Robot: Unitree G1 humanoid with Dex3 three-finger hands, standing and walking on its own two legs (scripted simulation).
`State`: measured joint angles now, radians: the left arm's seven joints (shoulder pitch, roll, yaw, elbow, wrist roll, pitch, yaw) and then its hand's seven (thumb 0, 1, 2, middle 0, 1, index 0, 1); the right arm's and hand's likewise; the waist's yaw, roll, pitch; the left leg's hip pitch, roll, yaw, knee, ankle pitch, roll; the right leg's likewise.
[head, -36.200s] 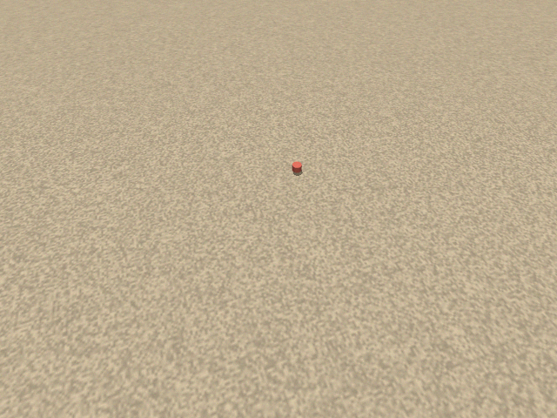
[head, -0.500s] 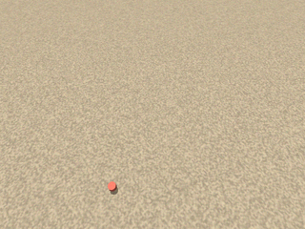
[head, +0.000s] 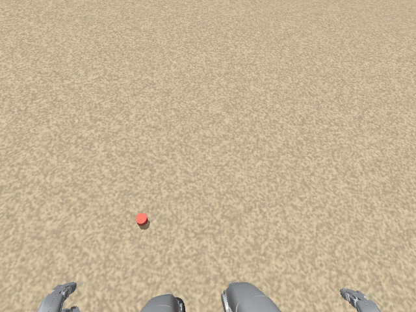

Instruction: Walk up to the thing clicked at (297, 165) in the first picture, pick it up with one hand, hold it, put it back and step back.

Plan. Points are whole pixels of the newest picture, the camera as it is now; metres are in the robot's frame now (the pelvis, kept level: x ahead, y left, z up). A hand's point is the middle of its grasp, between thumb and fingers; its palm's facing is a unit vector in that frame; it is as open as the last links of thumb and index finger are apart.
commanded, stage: step back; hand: left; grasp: from above
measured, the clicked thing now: (141, 219) +0.50 +0.26 -0.75
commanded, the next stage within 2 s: none
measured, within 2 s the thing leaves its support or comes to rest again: neither
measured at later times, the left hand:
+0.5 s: hand out of the picture +0.00 +0.24 -0.14, palm faces +0.05 -0.92 -0.38, open 7.4 cm
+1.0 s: hand out of the picture -0.23 +0.20 -0.15, palm faces -0.01 -0.91 -0.41, open 7.4 cm
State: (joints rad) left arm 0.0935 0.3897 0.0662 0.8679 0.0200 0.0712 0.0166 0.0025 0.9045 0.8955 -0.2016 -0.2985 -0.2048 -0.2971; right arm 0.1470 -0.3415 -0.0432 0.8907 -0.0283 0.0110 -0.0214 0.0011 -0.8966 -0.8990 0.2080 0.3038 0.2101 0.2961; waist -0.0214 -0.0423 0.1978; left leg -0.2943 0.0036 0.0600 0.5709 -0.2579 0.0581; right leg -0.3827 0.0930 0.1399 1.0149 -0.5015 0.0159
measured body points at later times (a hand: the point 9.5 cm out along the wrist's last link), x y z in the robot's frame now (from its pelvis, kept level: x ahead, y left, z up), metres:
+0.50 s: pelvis -0.13 -0.03 -0.01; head -0.06 -0.02 +0.43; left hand +0.00 +0.28 -0.12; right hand -0.02 -0.35 -0.13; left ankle -0.16 +0.08 -0.73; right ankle -0.06 -0.14 -0.73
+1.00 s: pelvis -0.29 -0.07 -0.01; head -0.24 -0.08 +0.43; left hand -0.22 +0.25 -0.13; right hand -0.15 -0.38 -0.13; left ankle -0.18 +0.07 -0.71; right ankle -0.30 -0.20 -0.73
